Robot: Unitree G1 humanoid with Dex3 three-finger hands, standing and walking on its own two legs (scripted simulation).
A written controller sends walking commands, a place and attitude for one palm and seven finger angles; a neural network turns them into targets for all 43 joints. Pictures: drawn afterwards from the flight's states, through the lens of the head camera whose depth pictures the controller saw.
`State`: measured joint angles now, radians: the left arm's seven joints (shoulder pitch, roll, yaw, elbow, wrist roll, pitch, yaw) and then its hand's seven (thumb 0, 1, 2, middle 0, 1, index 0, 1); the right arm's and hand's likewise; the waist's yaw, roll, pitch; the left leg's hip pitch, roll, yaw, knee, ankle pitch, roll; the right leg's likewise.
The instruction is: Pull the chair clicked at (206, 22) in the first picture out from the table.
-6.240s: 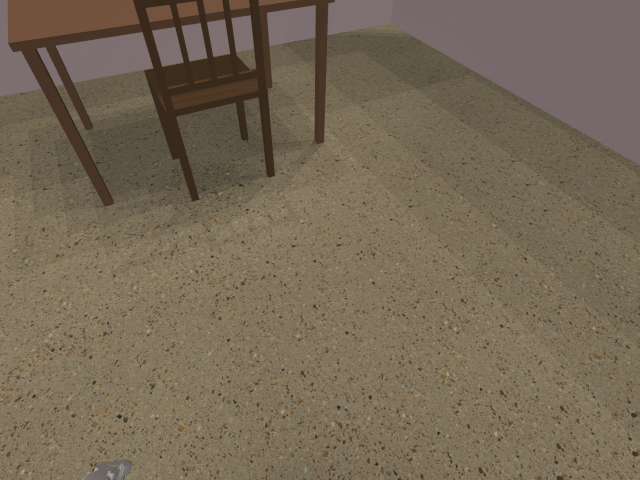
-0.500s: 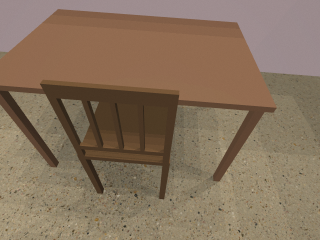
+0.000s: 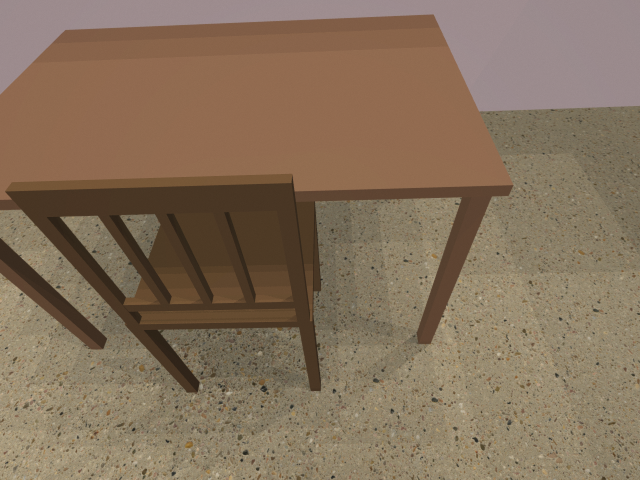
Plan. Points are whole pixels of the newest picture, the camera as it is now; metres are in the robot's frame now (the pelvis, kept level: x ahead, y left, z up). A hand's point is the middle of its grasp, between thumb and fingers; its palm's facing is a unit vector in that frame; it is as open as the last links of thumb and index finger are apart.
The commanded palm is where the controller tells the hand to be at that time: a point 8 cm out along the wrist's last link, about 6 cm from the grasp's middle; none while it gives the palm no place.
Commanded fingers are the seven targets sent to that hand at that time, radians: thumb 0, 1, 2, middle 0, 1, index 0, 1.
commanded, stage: come to a stop and stand still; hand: left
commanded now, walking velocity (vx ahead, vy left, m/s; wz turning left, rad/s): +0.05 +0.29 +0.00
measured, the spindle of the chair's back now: (188, 261) +0.47 +0.28 -0.08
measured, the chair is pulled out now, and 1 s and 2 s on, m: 0.00 0.00 0.00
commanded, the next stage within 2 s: look again from close up in 1.32 s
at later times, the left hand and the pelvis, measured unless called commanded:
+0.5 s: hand out of the picture -0.05 +0.22 -0.16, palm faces +0.11 -0.96 -0.24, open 7.4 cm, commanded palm none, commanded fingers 0.00 0.90 0.90 -0.20 -0.30 -0.20 -0.30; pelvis -0.04 +0.03 +0.01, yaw +1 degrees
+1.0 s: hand out of the picture +0.03 +0.19 -0.16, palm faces +0.04 -0.97 -0.24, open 7.3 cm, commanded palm none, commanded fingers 0.00 0.90 0.90 -0.20 -0.30 -0.20 -0.30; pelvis -0.01 +0.00 +0.01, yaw +2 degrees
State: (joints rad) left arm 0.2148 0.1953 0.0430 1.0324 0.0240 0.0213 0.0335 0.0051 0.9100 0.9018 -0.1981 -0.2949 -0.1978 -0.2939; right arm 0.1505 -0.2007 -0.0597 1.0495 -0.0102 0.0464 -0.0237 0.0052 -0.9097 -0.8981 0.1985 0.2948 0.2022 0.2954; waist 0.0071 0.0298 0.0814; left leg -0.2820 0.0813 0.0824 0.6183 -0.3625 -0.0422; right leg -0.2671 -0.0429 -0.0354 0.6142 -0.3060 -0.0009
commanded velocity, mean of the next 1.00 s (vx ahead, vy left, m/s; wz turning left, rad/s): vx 0.04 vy -0.01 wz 0.00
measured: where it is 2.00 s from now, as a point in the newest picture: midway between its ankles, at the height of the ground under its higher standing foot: outside the picture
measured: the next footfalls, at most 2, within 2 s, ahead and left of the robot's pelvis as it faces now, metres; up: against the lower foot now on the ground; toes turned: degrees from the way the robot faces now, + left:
left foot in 0.50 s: -0.02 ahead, +0.14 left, +0.00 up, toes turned +4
right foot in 0.86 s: +0.01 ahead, -0.08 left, +0.00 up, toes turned -2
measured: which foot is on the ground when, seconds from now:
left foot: up 0.00-0.48, down 0.50-1.00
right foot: down 0.00-0.52, up 0.54-0.84, down 0.86-1.00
